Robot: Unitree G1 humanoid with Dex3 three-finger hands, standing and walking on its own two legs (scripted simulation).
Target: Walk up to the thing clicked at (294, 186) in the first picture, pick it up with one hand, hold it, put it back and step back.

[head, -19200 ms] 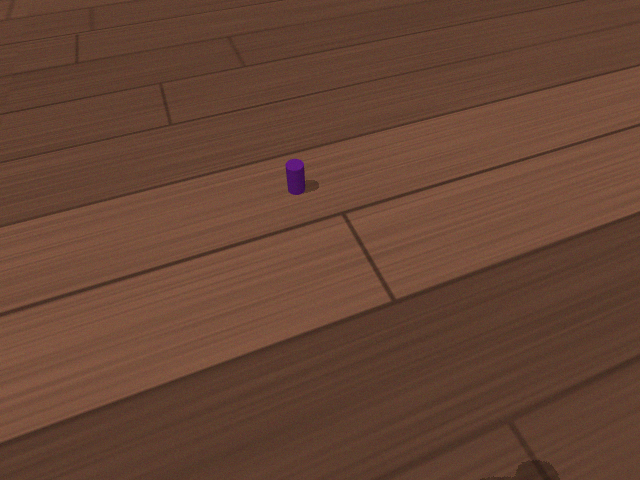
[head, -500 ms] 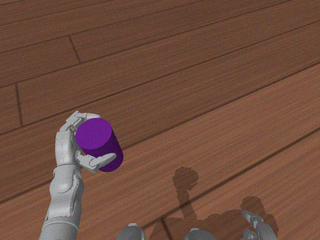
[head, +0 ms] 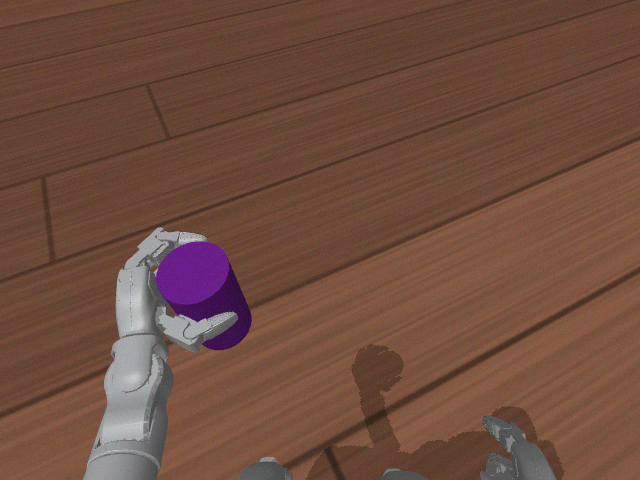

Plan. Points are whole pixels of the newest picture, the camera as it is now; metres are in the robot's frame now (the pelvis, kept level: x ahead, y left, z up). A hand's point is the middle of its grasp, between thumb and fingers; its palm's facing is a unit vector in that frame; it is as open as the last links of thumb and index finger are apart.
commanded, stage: hold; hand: left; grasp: from the side
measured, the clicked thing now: (209, 299) +0.33 +0.16 +0.02
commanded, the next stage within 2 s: none
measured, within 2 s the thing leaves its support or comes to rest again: neither
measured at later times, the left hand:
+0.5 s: hand (195, 289) +0.32 +0.16 +0.05, palm faces +0.16 -0.99 -0.01, open 11.3 cm
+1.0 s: hand (193, 290) +0.32 +0.17 +0.06, palm faces +0.16 -0.99 -0.01, open 11.3 cm
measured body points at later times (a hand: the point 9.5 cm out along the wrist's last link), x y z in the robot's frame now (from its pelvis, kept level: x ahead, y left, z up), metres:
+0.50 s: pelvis +0.00 +0.00 +0.00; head +0.04 +0.00 +0.45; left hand +0.31 +0.22 +0.06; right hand +0.13 -0.24 -0.11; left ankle +0.02 +0.12 -0.70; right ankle -0.02 -0.12 -0.70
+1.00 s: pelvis -0.01 +0.00 +0.00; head +0.04 +0.00 +0.45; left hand +0.31 +0.22 +0.06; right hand +0.13 -0.24 -0.11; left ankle +0.02 +0.12 -0.70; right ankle -0.02 -0.12 -0.70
